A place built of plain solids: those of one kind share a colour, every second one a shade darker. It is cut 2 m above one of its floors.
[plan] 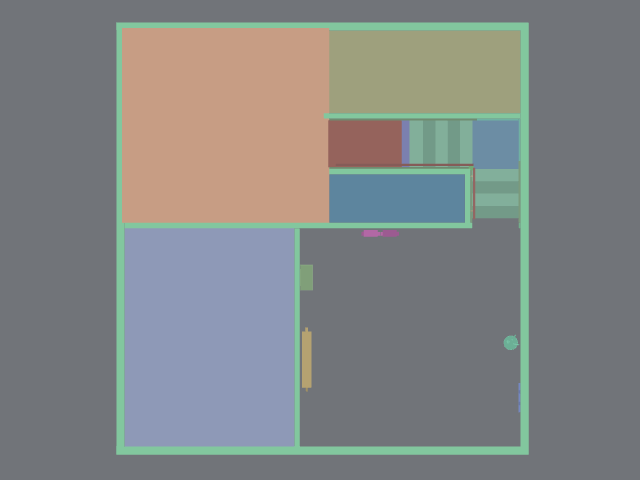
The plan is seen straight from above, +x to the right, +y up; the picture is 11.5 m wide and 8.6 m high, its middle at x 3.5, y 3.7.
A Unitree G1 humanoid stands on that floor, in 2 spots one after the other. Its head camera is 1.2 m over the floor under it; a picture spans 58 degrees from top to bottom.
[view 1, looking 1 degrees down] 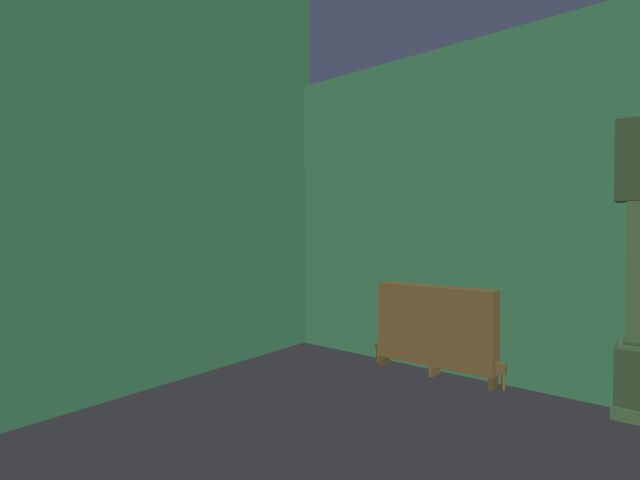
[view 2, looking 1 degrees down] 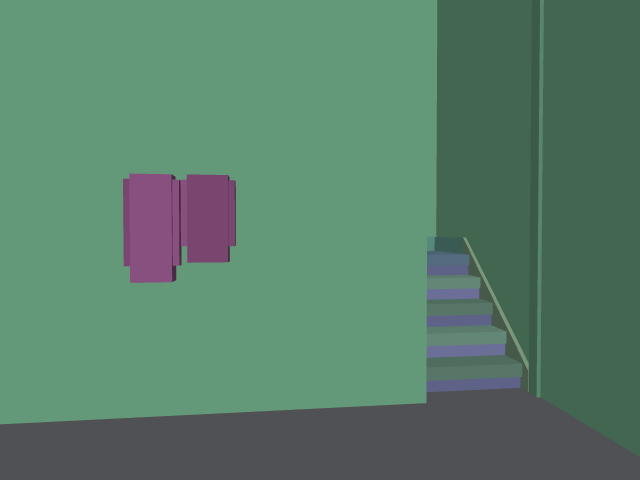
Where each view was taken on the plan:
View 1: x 6.69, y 3.09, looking -141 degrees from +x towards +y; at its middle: wall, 4.57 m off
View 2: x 5.12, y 1.00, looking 83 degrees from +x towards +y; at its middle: wall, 2.93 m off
